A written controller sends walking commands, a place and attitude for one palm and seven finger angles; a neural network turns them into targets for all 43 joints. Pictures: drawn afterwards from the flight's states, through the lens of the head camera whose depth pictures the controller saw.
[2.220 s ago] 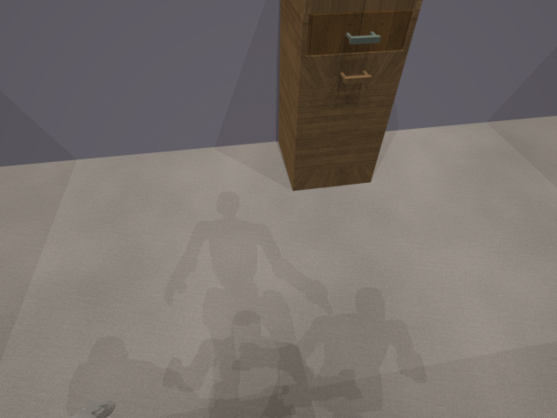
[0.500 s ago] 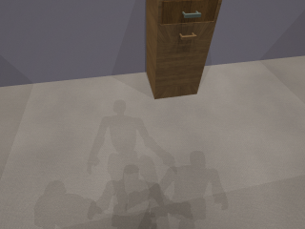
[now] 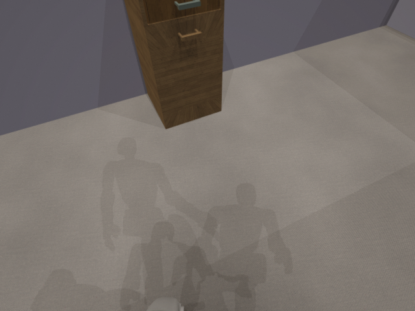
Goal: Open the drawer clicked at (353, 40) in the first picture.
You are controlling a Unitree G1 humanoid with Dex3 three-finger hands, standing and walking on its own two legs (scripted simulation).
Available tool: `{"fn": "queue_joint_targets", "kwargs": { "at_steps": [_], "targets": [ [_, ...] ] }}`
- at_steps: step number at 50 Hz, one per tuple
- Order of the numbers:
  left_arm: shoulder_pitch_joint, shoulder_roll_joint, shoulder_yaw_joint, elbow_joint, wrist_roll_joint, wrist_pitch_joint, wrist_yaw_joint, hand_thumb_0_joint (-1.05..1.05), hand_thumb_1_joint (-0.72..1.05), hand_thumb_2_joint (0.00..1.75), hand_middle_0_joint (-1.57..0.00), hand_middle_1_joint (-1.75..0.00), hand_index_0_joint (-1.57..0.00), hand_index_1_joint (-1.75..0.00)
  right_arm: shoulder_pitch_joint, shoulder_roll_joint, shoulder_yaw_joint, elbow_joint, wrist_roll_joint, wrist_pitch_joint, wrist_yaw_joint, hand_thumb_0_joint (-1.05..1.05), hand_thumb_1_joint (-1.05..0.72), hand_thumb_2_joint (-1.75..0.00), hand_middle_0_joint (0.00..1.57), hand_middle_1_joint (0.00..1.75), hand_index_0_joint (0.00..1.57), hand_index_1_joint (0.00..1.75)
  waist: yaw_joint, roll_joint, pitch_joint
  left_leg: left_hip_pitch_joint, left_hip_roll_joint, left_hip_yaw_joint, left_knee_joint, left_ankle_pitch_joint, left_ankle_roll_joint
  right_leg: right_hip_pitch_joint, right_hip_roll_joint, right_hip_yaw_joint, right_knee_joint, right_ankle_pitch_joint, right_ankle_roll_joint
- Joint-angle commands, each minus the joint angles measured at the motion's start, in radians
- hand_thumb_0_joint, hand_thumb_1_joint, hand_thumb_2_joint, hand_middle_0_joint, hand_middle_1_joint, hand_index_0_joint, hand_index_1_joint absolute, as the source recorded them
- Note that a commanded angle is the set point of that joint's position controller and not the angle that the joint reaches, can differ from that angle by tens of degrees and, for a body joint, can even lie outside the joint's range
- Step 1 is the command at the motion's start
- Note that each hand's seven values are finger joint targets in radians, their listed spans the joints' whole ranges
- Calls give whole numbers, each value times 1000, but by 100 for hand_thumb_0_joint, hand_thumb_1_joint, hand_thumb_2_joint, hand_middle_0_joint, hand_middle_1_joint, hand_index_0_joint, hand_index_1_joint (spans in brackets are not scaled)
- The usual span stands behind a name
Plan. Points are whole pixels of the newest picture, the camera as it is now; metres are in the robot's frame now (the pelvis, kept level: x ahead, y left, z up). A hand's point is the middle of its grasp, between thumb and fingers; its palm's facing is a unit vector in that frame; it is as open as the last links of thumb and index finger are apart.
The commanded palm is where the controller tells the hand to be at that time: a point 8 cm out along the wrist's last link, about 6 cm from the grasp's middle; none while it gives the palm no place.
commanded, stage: walk to a spot facing it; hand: left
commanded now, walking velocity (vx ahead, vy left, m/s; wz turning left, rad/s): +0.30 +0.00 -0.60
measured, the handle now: (187, 3) +1.38 +0.22 +0.01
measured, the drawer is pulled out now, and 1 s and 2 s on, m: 0.00 0.00 0.00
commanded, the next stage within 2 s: none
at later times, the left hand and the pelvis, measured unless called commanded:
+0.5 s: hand (104, 271) +0.22 +0.28 -0.17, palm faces -0.21 -0.96 -0.18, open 7.4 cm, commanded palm none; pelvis +0.11 +0.08 +0.01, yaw -17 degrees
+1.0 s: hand (203, 186) +0.48 +0.07 -0.18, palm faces -0.48 -0.86 -0.15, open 7.2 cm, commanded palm none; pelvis +0.30 -0.03 -0.02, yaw -31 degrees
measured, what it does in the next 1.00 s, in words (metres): walks ahead, turning right: left foot, then right foot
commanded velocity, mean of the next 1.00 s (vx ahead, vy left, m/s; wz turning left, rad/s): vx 0.34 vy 0.00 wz -0.45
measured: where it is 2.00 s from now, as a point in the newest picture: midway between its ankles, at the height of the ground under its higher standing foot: (265, 226)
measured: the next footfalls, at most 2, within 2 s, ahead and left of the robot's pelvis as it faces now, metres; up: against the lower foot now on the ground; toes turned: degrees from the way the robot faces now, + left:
left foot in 0.28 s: +0.13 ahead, +0.16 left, +0.00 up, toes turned -6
right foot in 0.86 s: +0.33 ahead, -0.11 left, +0.00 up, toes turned -37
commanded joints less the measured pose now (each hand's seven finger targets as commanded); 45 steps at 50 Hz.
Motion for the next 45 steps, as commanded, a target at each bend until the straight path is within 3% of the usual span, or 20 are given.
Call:
{"fn": "queue_joint_targets", "kwargs": {
  "at_steps": [1,9,11,12,13,14,15,16,19,22,25,31,34,36,39,41,42,43,44,45],
  "targets": [
    [84,201,56,-38,4,-34,13,0,90,90,-20,-30,-20,-30,-97,-72,-17,-113,2,-48,-3,0,-90,-90,20,30,20,30,26,-124,-55,-174,14,-17,-71,1,-12,195,-259,392,-226,-151,-123],
    [44,223,64,-52,13,-28,13,0,90,90,-20,-30,-20,-30,-97,-51,-13,-152,20,-74,-4,0,-90,-90,20,30,20,30,16,-170,-25,62,-43,-1,-375,-65,12,46,-240,424,-191,-112,-130],
    [-15,224,69,-70,7,-22,11,0,90,90,-20,-30,-20,-30,-3,-56,-14,-128,22,-84,-11,0,-90,-90,20,30,20,30,-32,-166,-29,282,-66,16,-531,18,16,-98,-184,376,-128,-142,-92],
    [-42,200,66,-79,4,-20,10,0,90,90,-20,-30,-20,-30,89,-84,-18,-97,25,-92,-23,0,-90,-90,20,30,20,30,-74,-97,-58,473,-46,0,-635,42,20,-213,-129,332,-35,-161,-56],
    [-39,146,54,-94,-2,-17,1,0,90,90,-20,-30,-20,-30,193,-160,-36,-67,20,-98,-35,0,-90,-90,20,30,20,30,-116,97,-105,671,117,-161,-726,-121,48,-378,-31,222,161,-239,-11],
    [-30,97,46,-108,-7,-21,-8,0,90,90,-20,-30,-20,-30,280,-255,-58,-60,13,-93,-34,0,-90,-90,20,30,20,30,-140,344,-128,700,367,-477,-857,-366,114,-516,39,59,455,-386,45],
    [-83,130,57,-127,3,-22,-8,0,90,90,-20,-30,-20,-30,239,-247,-50,-77,11,-86,-34,0,-90,-90,20,30,20,30,-123,242,-20,521,448,-546,-937,-474,168,-531,-43,37,577,-343,59],
    [-82,153,68,-108,13,-14,-13,0,90,90,-20,-30,-20,-30,165,-168,-31,-93,10,-86,-30,0,-90,-90,20,30,20,30,-81,159,51,385,385,-467,-965,-452,141,-490,-78,40,644,-240,67],
    [-35,122,69,-59,22,2,-40,0,90,90,-20,-30,-20,-30,108,-80,1,-87,12,-111,-36,0,-90,-90,20,30,20,30,-15,110,100,287,246,-180,-937,-173,65,-441,-118,-6,752,-42,82],
    [-10,80,65,-46,21,19,-38,0,90,90,-20,-30,-20,-30,178,-49,6,-50,17,-127,-42,0,-90,-90,20,30,20,30,-9,142,66,351,198,-8,-894,95,32,-458,-117,-17,804,60,94],
    [-52,65,61,-52,21,27,-34,0,90,90,-20,-30,-20,-30,253,-25,13,-11,20,-133,-48,0,-90,-90,20,30,20,30,-16,110,65,412,204,40,-871,272,24,-521,-125,-23,815,103,101],
    [-213,35,39,-87,16,25,-39,0,90,90,-20,-30,-20,-30,380,-6,21,68,11,-138,-53,0,-90,-90,20,30,20,30,-56,95,118,535,233,111,-849,506,80,-608,-145,-99,667,97,91],
    [-328,19,22,-104,15,12,-42,0,90,90,-20,-30,-20,-30,456,0,21,109,1,-133,-54,0,-90,-90,20,30,20,30,-105,95,131,604,237,137,-833,611,122,-564,-132,-169,476,59,67],
    [-352,9,14,-108,12,3,-41,0,90,90,-20,-30,-20,-30,467,-13,20,127,-1,-128,-53,0,-90,-90,20,30,20,30,-101,114,118,638,234,205,-787,798,127,-482,-100,-222,328,13,40],
    [-231,38,19,-65,12,-13,-26,0,90,90,-20,-30,-20,-30,452,-58,7,136,5,-119,-49,0,-90,-90,20,30,20,30,-43,151,17,649,245,258,-584,1208,117,-245,-10,-281,220,-59,-18],
    [-21,93,41,-1,19,-32,-17,0,90,90,-20,-30,-20,-30,395,-76,5,116,14,-117,-45,0,-90,-90,20,30,20,30,65,158,-93,498,230,281,-301,1088,88,103,-8,-256,100,26,-51],
    [111,177,62,39,22,-41,-7,0,90,90,-20,-30,-20,-30,382,-46,9,100,30,-116,-31,0,-90,-90,20,30,20,30,124,49,-201,230,193,287,-35,706,63,425,-168,-75,83,97,-116],
    [204,263,82,58,7,-47,7,0,90,90,-20,-30,-20,-30,389,24,17,65,41,-124,-33,0,-90,-90,20,30,20,30,119,-133,-324,-85,8,235,327,-224,10,647,-479,449,14,251,-266],
    [171,277,83,49,-17,-36,20,0,90,90,-20,-30,-20,-30,295,-6,8,28,41,-120,-40,0,-90,-90,20,30,20,30,115,-50,-290,-155,11,66,447,-254,45,576,-521,528,-94,265,-305],
    [96,253,75,43,-19,-31,23,0,90,90,-20,-30,-20,-30,263,17,1,26,33,-120,-36,0,-90,-90,20,30,20,30,73,7,-141,-185,58,31,425,-151,57,435,-489,371,-122,244,-276]
  ]
}}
